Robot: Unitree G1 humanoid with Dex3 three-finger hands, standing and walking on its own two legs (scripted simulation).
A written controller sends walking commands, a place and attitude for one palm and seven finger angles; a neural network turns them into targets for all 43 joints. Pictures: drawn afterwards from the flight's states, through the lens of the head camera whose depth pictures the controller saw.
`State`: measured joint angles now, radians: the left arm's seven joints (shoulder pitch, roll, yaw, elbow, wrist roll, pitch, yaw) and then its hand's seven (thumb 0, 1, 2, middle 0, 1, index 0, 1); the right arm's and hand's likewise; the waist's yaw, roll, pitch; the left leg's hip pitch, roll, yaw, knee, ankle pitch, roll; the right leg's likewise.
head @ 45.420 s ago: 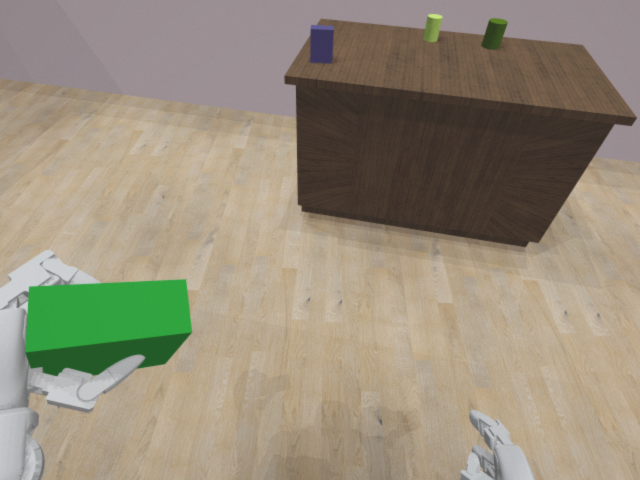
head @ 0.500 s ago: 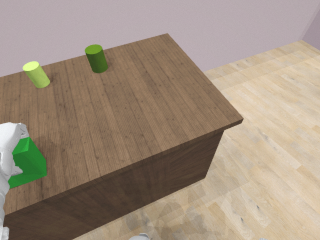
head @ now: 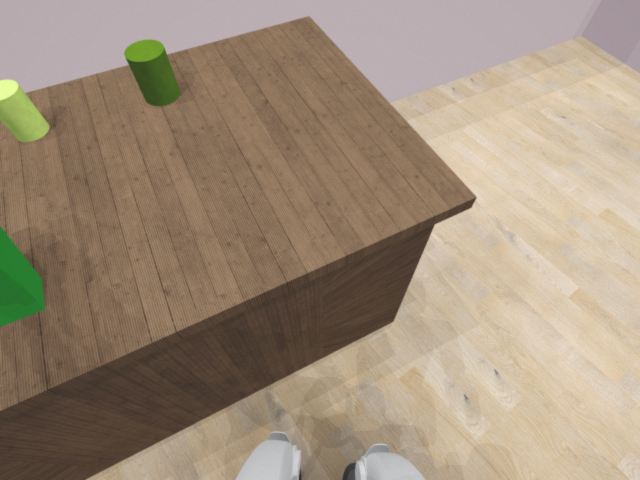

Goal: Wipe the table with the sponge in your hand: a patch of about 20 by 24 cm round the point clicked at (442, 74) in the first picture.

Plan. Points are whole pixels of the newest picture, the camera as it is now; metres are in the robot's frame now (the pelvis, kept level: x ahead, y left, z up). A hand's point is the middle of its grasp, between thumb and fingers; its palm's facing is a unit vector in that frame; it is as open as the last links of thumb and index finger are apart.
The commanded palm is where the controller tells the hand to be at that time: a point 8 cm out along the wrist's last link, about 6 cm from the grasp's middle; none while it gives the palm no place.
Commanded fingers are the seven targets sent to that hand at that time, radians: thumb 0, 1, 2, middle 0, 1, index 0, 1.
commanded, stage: wipe forward along the first lane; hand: left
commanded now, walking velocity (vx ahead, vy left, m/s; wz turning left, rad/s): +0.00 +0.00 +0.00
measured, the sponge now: out of the picture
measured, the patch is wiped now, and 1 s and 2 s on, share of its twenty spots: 0.20 0.35 0.40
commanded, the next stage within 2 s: slide across to the middle lane in 0.48 s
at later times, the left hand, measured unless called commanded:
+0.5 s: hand out of the picture +0.40 +0.48 +0.07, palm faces -0.21 +0.02 -0.98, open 9.4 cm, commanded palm +0.42 +0.46 +0.08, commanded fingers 0.00 0.10 1.30 -1.20 -1.60 -1.20 -1.60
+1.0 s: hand out of the picture +0.43 +0.48 +0.07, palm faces -0.18 +0.07 -0.98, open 9.4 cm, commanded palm +0.44 +0.43 +0.10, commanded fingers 0.00 0.10 1.30 -1.20 -1.60 -1.20 -1.60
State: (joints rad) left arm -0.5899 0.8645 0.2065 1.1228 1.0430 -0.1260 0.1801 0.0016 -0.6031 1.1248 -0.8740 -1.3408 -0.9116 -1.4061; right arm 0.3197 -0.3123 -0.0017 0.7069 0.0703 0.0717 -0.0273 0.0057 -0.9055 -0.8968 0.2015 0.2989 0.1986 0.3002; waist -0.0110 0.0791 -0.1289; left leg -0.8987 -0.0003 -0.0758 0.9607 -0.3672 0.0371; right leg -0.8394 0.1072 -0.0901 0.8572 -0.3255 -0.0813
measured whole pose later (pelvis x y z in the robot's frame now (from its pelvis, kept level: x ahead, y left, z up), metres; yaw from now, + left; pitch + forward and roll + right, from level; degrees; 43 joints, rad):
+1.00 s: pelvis +0.05 +0.06 +0.02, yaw +1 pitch +18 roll -5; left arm -0.68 0.80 0.04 1.06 1.04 -0.05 0.19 -0.01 -0.59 1.14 -0.84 -1.39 -0.88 -1.46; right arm 0.32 -0.27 -0.02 0.74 0.06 0.11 -0.02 0.00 -0.90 -0.90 0.20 0.30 0.20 0.30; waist 0.00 0.06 -0.14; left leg -0.77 -0.06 -0.06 0.84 -0.38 0.08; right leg -0.69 0.06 -0.06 0.70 -0.34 -0.02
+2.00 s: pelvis +0.07 +0.05 +0.04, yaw +0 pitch +15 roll -3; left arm -0.53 0.62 0.04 0.94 1.00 0.10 0.26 -0.02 -0.46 1.06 -0.75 -1.48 -0.79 -1.54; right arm 0.28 -0.28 -0.03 0.74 0.07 0.15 0.01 0.00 -0.91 -0.90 0.20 0.30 0.20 0.30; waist -0.01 0.06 -0.16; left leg -0.61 -0.04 -0.03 0.70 -0.35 0.08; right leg -0.54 0.06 -0.02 0.59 -0.30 -0.01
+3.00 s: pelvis +0.08 +0.04 +0.05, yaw +0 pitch +8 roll -2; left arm -0.07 0.45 -0.04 0.37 0.95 0.32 0.24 0.01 -0.43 1.05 -0.71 -1.52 -0.77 -1.54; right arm 0.15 -0.26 0.01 0.66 0.08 0.12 0.03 0.01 -0.91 -0.90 0.20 0.30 0.20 0.30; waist 0.05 0.08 -0.16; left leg -0.41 -0.06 -0.03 0.63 -0.35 0.07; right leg -0.36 0.05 -0.01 0.55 -0.32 -0.02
